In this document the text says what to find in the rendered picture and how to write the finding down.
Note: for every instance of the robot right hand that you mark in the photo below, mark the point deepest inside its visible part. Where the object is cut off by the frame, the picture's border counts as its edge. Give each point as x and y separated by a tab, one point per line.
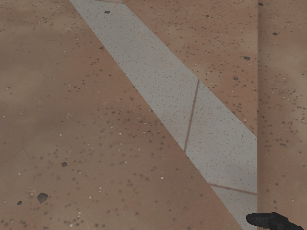
272	221

